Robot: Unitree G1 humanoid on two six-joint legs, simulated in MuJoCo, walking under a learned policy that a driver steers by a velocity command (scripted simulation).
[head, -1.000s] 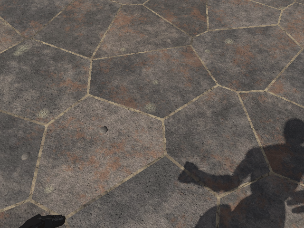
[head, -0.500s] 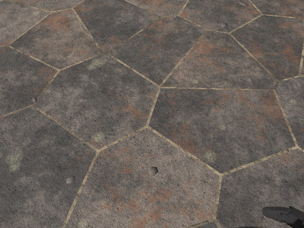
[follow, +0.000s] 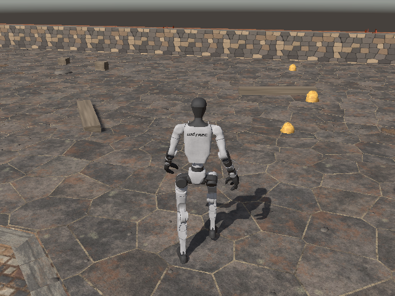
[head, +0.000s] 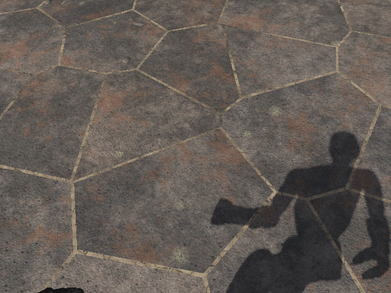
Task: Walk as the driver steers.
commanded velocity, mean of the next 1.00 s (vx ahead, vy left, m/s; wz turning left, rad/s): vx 0.50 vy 0.00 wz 0.12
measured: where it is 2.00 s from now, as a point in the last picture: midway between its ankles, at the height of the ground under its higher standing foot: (166, 166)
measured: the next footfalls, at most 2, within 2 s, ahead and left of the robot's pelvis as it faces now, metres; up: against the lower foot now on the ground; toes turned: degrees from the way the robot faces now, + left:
right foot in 0.08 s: +0.22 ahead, -0.13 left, +0.00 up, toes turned -6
left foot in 0.64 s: +0.55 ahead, +0.05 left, +0.00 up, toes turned +2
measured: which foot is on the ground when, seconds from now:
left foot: down 0.00-0.08, up 0.10-0.62, down 0.64-1.00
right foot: up 0.00-0.06, down 0.08-0.64, up 0.66-1.00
